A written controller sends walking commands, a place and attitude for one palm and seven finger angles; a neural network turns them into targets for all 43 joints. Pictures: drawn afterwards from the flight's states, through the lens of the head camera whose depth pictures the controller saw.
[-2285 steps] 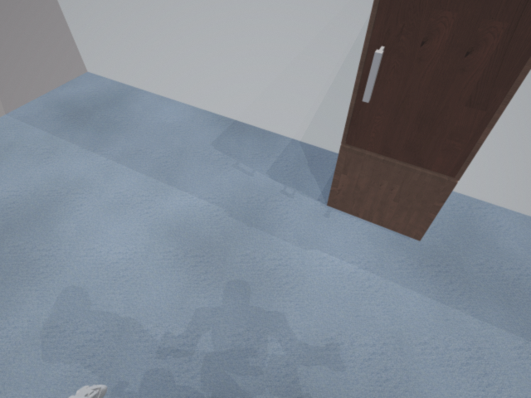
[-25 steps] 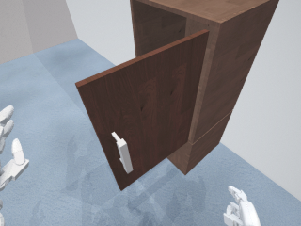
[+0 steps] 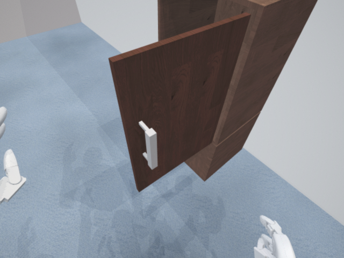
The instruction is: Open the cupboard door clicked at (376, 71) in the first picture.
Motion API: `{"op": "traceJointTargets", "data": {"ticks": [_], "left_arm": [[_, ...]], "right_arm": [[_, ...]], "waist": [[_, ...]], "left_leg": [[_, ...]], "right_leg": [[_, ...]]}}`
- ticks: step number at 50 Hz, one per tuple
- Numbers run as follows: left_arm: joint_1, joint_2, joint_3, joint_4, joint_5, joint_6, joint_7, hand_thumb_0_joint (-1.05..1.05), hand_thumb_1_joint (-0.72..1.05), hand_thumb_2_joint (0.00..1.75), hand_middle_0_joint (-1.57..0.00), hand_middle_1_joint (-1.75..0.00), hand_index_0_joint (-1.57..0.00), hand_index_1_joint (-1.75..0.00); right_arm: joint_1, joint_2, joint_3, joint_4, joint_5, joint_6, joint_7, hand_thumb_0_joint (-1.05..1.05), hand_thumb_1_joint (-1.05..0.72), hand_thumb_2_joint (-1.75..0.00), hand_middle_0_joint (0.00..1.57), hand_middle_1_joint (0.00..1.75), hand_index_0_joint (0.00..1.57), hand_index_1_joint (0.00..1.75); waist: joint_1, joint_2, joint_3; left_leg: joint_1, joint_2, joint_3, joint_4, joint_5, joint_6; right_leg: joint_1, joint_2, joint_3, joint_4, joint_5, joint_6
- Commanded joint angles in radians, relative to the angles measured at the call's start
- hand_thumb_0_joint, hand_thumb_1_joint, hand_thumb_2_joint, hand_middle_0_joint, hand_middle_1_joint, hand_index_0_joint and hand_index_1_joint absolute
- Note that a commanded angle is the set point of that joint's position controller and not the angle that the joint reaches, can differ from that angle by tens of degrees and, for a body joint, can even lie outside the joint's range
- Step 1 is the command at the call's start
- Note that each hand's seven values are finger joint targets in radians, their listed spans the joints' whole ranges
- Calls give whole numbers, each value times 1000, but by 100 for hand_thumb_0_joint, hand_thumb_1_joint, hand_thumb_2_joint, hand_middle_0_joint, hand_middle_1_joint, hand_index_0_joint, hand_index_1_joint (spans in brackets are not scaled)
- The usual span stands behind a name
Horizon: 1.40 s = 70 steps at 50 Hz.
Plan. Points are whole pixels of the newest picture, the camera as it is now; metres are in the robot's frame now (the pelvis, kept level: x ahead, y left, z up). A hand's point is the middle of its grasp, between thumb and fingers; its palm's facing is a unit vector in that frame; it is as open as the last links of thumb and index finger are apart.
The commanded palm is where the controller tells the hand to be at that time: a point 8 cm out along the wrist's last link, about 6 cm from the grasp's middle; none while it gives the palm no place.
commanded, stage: step back with the hand held close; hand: left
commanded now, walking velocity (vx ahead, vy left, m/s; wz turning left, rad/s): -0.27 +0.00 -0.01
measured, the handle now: (147, 146) +0.41 +0.10 -0.02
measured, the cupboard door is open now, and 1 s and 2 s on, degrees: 87 87 87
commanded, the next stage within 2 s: stop stepping back and stand still in 0.54 s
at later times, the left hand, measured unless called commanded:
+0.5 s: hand out of the picture +0.13 +0.29 +0.18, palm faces +0.48 -0.74 -0.47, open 7.4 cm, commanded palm +0.07 +0.31 +0.18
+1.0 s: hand out of the picture +0.08 +0.28 +0.16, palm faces +0.45 -0.80 -0.40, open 7.4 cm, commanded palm +0.03 +0.31 +0.18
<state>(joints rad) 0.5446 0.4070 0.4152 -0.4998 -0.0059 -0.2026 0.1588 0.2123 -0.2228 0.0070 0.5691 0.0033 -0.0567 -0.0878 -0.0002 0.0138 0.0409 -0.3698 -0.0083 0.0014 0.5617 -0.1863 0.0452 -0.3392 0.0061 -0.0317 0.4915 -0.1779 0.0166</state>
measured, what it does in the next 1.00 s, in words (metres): walks backwards: right foot, then left foot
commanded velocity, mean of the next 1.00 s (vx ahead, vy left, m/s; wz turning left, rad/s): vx -0.18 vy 0.00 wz -0.04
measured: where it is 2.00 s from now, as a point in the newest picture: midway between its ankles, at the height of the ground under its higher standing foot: outside the picture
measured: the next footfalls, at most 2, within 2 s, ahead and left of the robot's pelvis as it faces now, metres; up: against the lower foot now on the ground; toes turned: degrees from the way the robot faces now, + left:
right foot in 0.62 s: -0.15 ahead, -0.09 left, +0.00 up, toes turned -3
left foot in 0.96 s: +0.03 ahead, +0.09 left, +0.00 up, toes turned -4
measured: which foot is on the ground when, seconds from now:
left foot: down 0.00-0.86, up 0.88-0.94, down 0.96-1.00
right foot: down 0.00-0.34, up 0.36-0.60, down 0.62-1.00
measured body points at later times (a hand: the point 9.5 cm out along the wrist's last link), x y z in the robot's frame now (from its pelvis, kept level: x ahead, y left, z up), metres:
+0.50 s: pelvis -0.06 +0.01 +0.00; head -0.04 +0.04 +0.45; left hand +0.10 +0.33 +0.20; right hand +0.13 -0.21 -0.07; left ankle +0.07 +0.09 -0.73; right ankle -0.15 -0.12 -0.68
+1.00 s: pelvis -0.12 +0.01 -0.01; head -0.14 +0.04 +0.43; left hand +0.05 +0.32 +0.18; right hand -0.02 -0.26 -0.10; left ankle -0.01 +0.09 -0.73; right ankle -0.23 -0.13 -0.73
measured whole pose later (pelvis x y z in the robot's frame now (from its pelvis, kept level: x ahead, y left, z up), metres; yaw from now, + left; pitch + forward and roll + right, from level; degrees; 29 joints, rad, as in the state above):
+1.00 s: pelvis -0.12 +0.01 -0.01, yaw -2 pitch -2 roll -2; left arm 0.54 0.42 0.45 -0.48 -0.05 -0.20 0.15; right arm 0.32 -0.24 -0.02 0.72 0.00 -0.13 -0.11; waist 0.00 -0.02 -0.04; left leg -0.45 -0.02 -0.02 0.65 -0.17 0.02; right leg -0.07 0.01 0.01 0.58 -0.48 0.02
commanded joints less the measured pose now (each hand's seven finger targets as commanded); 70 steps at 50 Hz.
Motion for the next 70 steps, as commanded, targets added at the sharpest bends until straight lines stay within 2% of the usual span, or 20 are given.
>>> {"op": "traceJointTargets", "data": {"ticks": [1, 4, 9, 13, 18, 21, 27, 31, 33, 35, 39, 42, 45, 48, 51, 56, 59, 60, 64, 70], "left_arm": [[-36, 190, 168, -228, 11, -75, 20, 0, 90, 90, -20, -30, -20, -30], [-20, 187, 177, -206, 10, -84, 11, 0, 90, 90, -20, -30, -20, -30], [-63, 195, 128, -226, -19, -84, 10, 0, 90, 90, -20, -30, -20, -30], [-54, 230, 150, -236, -27, -73, 23, 0, 90, 90, -20, -30, -20, -30], [-57, 232, 216, -278, -2, -100, 5, 0, 90, 90, -20, -30, -20, -30], [-29, 193, 173, -244, -27, -88, 9, 0, 90, 90, -20, -30, -20, -30], [-111, 169, 82, -258, -56, -77, 4, 0, 90, 90, -20, -30, -20, -30], [-177, 293, 161, -271, -49, -114, 8, 0, 90, 90, -20, -30, -20, -30], [-159, 236, 119, -230, -46, -97, -5, 0, 90, 90, -20, -30, -20, -30], [-12, 283, 201, -213, -65, -53, -13, 0, 90, 90, -20, -30, -20, -30], [78, 262, 228, -200, -83, -52, -17, 0, 90, 90, -20, -30, -20, -30], [78, 270, 225, -202, -80, -62, -11, 0, 90, 90, -20, -30, -20, -30], [-87, 213, 138, -227, -63, -47, -1, 0, 90, 90, -20, -30, -20, -30], [-211, 178, 76, -131, -30, -38, 0, 0, 90, 90, -20, -30, -20, -30], [-208, 223, 126, -243, -28, -82, 10, 0, 90, 90, -20, -30, -20, -30], [112, 198, 157, -282, -39, -59, 4, 0, 90, 90, -20, -30, -20, -30], [81, 223, 191, -214, -54, -36, 7, 0, 90, 90, -20, -30, -20, -30], [51, 203, 195, -160, -55, -28, 13, 0, 90, 90, -20, -30, -20, -30], [-69, 163, 114, -13, -34, -39, 11, 0, 90, 90, -20, -30, -20, -30], [-154, 178, 74, -142, -21, -41, -12, 0, 90, 90, -20, -30, -20, -30]], "right_arm": [[-117, -138, -56, -163, -7, -79, -16, 0, -90, -90, 20, 30, 20, 30], [-106, -137, -62, -153, -12, -91, -6, 0, -90, -90, 20, 30, 20, 30], [-86, -121, -67, -108, -1, -87, 10, 0, -90, -90, 20, 30, 20, 30], [-108, -105, -62, -96, 2, -61, 2, 0, -90, -90, 20, 30, 20, 30], [-154, -141, -78, -131, -18, -95, -11, 0, -90, -90, 20, 30, 20, 30], [-140, -104, -79, -91, -24, -126, 15, 0, -90, -90, 20, 30, 20, 30], [-100, -108, -62, -32, -32, -131, 32, 0, -90, -90, 20, 30, 20, 30], [-129, -76, -38, -34, -39, -98, 22, 0, -90, -90, 20, 30, 20, 30], [-119, -88, -56, -46, -5, -108, 6, 0, -90, -90, 20, 30, 20, 30], [-133, -104, -56, -85, 0, -97, -6, 0, -90, -90, 20, 30, 20, 30], [-150, -102, -38, -122, -16, -82, -10, 0, -90, -90, 20, 30, 20, 30], [-88, -88, -51, -92, -11, -87, -13, 0, -90, -90, 20, 30, 20, 30], [-79, -99, -50, -42, -20, -107, -11, 0, -90, -90, 20, 30, 20, 30], [-59, -139, -49, -28, -4, -161, -33, 0, -90, -90, 20, 30, 20, 30], [-61, -113, -45, -32, -17, -206, -24, 0, -90, -90, 20, 30, 20, 30], [-68, -88, -40, -90, -20, -180, 14, 0, -90, -90, 20, 30, 20, 30], [-71, -82, -52, -67, -16, -124, 15, 0, -90, -90, 20, 30, 20, 30], [-71, -82, -54, -51, -20, -115, 11, 0, -90, -90, 20, 30, 20, 30], [-62, -84, -30, -21, -6, -132, -11, 0, -90, -90, 20, 30, 20, 30], [-80, -101, -33, -54, 4, -149, -14, 0, -90, -90, 20, 30, 20, 30]], "waist": [[16, 179, -130], [10, 119, -87], [-13, -85, -142], [-19, -73, -131], [13, 313, -154], [24, 127, -184], [9, 212, -242], [1, -41, -243], [-25, -131, -233], [-16, -7, -237], [-2, 221, -62], [-23, -53, -86], [-32, -114, -24], [-35, 183, 47], [-9, 283, -92], [16, 230, -182], [3, -188, -75], [-6, -192, -57], [-26, -33, -38], [-1, 35, -149]], "left_leg": [[-356, 190, -234, -366, -445, 70], [-382, 169, -211, -291, -415, 77], [49, -4, -19, 76, -171, -38], [153, -11, -17, 56, -84, -50], [-421, 347, -445, -556, -659, 125], [-96, 288, -301, -397, -292, 110], [201, 235, -169, -385, -48, -9], [300, 88, -13, 39, 43, -82], [341, 20, 32, 58, 87, -75], [402, 55, -14, -23, 176, -52], [117, 90, -130, -353, -415, -115], [270, -9, 32, 71, -130, -115], [205, 32, -38, 306, -62, -79], [167, 101, -161, -165, 18, -31], [118, 216, -446, -469, -422, -12], [-34, 93, -120, -356, -312, -66], [33, -8, -34, 239, -110, -80], [-25, 4, -46, 317, -115, -78], [109, 44, -20, -54, 26, -38], [238, 92, -46, -92, 374, -12]], "right_leg": [[403, 52, 42, 201, 42, 4], [377, 46, 94, 164, 69, -10], [-45, -141, 277, -183, -56, -94], [-154, -136, 178, -172, -42, -82], [362, 148, 55, 554, -201, 2], [109, 89, 80, 515, -317, -25], [109, 68, 20, -14, -332, -62], [-75, -226, 254, -257, 95, -143], [-68, -140, 77, -156, 231, -73], [-94, -41, 9, -83, 31, -33], [-6, 106, -62, -120, -528, -74], [-196, -72, 94, -284, -573, -144], [-276, -226, 183, -278, -431, -183], [-77, 3, -6, 22, -199, -16], [67, 64, 44, 241, -367, -25], [343, 52, -15, -68, -250, -66], [-76, -269, 379, -360, -446, -192], [-86, -284, 377, -342, -358, -209], [43, -136, 141, -126, 91, -80], [144, -54, 83, -55, 282, -8]]}}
